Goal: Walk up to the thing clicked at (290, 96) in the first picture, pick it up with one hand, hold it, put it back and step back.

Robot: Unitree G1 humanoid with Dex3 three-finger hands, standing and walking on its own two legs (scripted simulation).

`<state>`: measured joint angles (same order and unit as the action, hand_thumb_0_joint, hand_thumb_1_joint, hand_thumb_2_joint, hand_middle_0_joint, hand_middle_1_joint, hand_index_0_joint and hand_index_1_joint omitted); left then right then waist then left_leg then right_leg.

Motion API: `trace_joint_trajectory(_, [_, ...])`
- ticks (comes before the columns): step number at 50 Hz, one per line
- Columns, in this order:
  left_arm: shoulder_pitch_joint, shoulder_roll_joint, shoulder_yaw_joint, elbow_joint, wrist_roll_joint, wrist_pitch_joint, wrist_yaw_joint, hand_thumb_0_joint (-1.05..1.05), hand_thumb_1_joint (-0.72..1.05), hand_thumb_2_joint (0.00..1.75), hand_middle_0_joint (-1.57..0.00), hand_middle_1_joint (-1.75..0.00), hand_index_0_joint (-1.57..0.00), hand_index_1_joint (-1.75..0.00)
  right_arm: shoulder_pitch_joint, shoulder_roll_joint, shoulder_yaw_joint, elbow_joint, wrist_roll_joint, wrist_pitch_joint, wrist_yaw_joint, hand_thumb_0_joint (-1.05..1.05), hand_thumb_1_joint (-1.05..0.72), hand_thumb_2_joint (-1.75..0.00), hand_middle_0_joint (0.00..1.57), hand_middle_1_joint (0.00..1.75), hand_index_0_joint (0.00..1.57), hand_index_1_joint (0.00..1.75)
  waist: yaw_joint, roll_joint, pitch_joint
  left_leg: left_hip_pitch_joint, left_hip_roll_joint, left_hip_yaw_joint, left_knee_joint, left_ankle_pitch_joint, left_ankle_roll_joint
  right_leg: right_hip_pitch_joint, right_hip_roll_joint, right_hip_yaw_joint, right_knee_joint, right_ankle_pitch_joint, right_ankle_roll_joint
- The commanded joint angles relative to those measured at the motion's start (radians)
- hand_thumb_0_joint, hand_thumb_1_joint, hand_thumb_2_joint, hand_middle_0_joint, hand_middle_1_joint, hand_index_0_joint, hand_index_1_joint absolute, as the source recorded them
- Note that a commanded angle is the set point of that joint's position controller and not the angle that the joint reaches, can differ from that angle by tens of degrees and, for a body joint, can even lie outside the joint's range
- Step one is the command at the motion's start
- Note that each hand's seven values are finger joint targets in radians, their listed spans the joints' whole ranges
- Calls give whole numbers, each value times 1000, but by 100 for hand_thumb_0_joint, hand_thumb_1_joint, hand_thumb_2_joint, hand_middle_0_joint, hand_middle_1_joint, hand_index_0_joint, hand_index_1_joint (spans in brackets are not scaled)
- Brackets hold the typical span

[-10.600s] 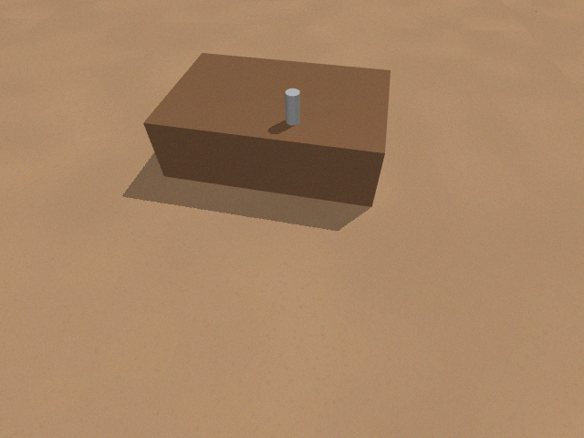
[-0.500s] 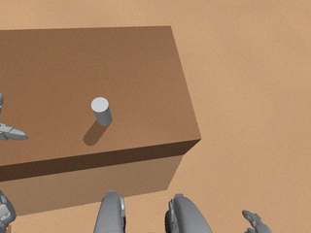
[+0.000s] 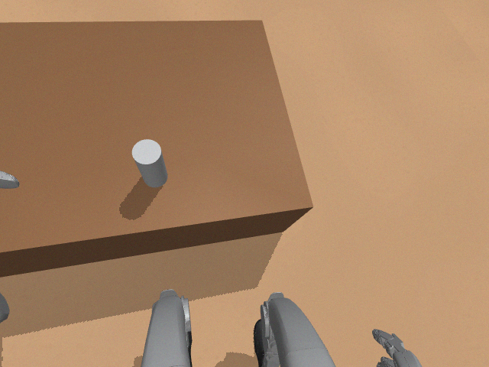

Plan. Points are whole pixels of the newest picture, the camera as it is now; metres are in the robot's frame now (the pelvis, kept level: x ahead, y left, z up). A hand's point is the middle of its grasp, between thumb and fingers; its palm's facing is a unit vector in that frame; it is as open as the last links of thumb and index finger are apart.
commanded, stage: go down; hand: left
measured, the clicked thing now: (151, 165) +0.54 +0.17 -0.26
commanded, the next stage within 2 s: none
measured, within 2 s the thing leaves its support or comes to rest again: neither
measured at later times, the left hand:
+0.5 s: hand out of the picture +0.46 +0.35 +0.03, palm faces +0.13 -0.99 -0.04, open 17.2 cm
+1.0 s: hand out of the picture +0.48 +0.36 +0.04, palm faces +0.13 -0.99 -0.03, open 17.1 cm
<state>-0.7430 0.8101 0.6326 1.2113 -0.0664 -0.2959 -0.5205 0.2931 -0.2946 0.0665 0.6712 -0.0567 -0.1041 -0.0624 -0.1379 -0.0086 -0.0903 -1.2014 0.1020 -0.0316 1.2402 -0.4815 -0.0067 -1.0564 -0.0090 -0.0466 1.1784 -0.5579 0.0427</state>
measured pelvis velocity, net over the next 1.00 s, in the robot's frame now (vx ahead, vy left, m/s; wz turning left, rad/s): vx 0.00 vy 0.01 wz -0.02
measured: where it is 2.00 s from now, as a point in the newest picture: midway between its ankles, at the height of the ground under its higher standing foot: (225, 362)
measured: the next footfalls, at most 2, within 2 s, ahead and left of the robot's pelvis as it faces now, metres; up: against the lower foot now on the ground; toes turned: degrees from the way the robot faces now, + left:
none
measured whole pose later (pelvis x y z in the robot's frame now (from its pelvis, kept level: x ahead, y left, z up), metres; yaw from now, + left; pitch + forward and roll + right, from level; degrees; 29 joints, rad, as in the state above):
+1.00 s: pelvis +0.00 +0.01 -0.02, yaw -1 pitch +28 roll -6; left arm -0.89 0.93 0.66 1.24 -0.07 -0.29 -0.57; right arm 0.30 -0.29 0.11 0.65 -0.06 -0.09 -0.05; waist -0.18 0.00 -0.09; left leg -1.32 0.10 -0.05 1.32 -0.50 0.00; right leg -1.16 0.00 -0.06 1.24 -0.57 0.05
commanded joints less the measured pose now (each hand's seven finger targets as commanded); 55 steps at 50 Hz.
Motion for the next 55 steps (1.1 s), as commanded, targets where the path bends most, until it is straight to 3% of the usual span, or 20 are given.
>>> trace_joint_trajectory(1, [-307, 391, 41, -184, -20, -65, -9, 0, -45, 7, -6, -2, -3, -4, 173, -204, -68, -47, 6, -19, -17, 0, -91, -90, 20, 30, 20, 30, 19, 220, -506, 552, -31, -37, -110, 359, 25, 41, 33, -5, -135, 304, -63])
trace_joint_trajectory(6, [-341, 409, 48, -187, -24, -66, -14, 0, -45, 9, -5, -3, -3, -5, 184, -212, -65, -45, 4, -16, -12, 0, -90, -90, 20, 30, 20, 30, 12, 271, -515, 575, -24, -59, -101, 390, 12, -16, 35, -18, -109, 285, -70])
trace_joint_trajectory(8, [-339, 420, 47, -183, -21, -63, -13, 0, -47, 8, -6, -3, -3, -4, 180, -208, -61, -50, 7, -14, -14, 0, -90, -90, 20, 30, 20, 30, 15, 239, -505, 547, -28, -47, -100, 348, 21, 4, 35, -10, -121, 280, -66])
trace_joint_trajectory(9, [-349, 413, 49, -175, -24, -63, -14, 0, -49, 8, -6, -3, -3, -5, 181, -208, -62, -50, 8, -12, -13, 0, -91, -90, 20, 30, 20, 30, 2, 236, -498, 532, -28, -48, -102, 329, 22, 4, 36, -9, -122, 274, -67])
trace_joint_trajectory(16, [-362, 437, 54, -181, -23, -59, -15, 0, -48, 8, -6, -4, -4, -5, 183, -205, -55, -52, 10, -10, -13, 0, -90, -90, 20, 30, 20, 30, 3, 233, -516, 503, -32, -44, -89, 318, 26, 28, 35, -2, -117, 283, -63])
trace_joint_trajectory(20, [-385, 444, 53, -186, -20, -61, -18, 0, -46, 8, -6, -4, -3, -6, 191, -210, -56, -51, 7, -8, -11, 0, -90, -90, 20, 30, 20, 30, -5, 258, -535, 538, -28, -54, -76, 367, 23, -7, 37, -9, -108, 297, -65])
trace_joint_trajectory(25, [-403, 438, 47, -196, -26, -63, -22, 0, -45, 9, -5, -5, -3, -6, 189, -214, -58, -51, 11, -7, -9, 0, -90, -90, 20, 30, 20, 30, -1, 283, -509, 554, -19, -75, -98, 320, 9, -67, 43, -22, -92, 231, -74])
trace_joint_trajectory(31, [-409, 454, 58, -182, -29, -61, -29, 0, -45, 8, -5, -4, -3, -5, 204, -212, -50, -43, 9, -7, -10, 0, -90, -90, 20, 30, 20, 30, -10, 263, -539, 563, -22, -71, -69, 408, 15, -40, 44, -22, -91, 297, -68])
trace_joint_trajectory(32, [-433, 454, 45, -192, -26, -63, -31, 0, -45, 9, -5, -4, -3, -5, 201, -211, -50, -44, 8, -6, -8, 0, -90, -90, 20, 30, 20, 30, -14, 272, -529, 547, -24, -68, -69, 374, 16, -51, 41, -16, -93, 276, -69])
trace_joint_trajectory(36, [-436, 474, 59, -175, -26, -67, -31, 0, -45, 10, -5, -5, -3, -6, 195, -209, -45, -45, 9, -5, -9, 0, -90, -90, 20, 30, 20, 30, -14, 276, -517, 519, -25, -67, -71, 331, 17, -53, 40, -15, -89, 257, -70])
trace_joint_trajectory(39, [-452, 466, 46, -189, -32, -68, -35, 0, -45, 9, -5, -5, -3, -6, 195, -211, -46, -51, 11, -4, -9, 0, -90, -90, 20, 30, 20, 30, -16, 272, -542, 539, -25, -62, -63, 357, 20, -47, 40, -6, -92, 278, -67])
trace_joint_trajectory(45, [-446, 481, 63, -174, -36, -66, -48, 0, -44, 9, -5, -5, -3, -6, 199, -218, -41, -46, 8, -1, -9, 0, -90, -90, 20, 30, 20, 30, -15, 315, -549, 591, -12, -97, -61, 437, 3, -112, 43, -31, -60, 273, -72])
trace_joint_trajectory(49, [-459, 503, 71, -169, -36, -65, -50, 0, -41, 10, -5, -5, -3, -6, 208, -213, -33, -48, 6, 2, -7, 0, -90, -90, 20, 30, 20, 30, -13, 286, -558, 546, -23, -78, -43, 445, 16, -56, 40, -19, -71, 316, -67])
trace_joint_trajectory(53, [-473, 519, 75, -159, -33, -68, -59, 0, -44, 10, -5, -5, -3, -6, 200, -215, -30, -45, 6, 2, -9, 0, -90, -90, 20, 30, 20, 30, -21, 289, -559, 551, -22, -76, -32, 439, 18, -80, 42, -16, -67, 312, -65])
trace_joint_trajectory(55, [-494, 526, 74, -164, -30, -69, -58, 0, -43, 10, -5, -6, -3, -7, 199, -217, -34, -46, 6, 3, -7, 0, -90, -90, 20, 30, 20, 30, -20, 296, -544, 534, -24, -77, -43, 382, 17, -89, 42, -15, -71, 272, -68])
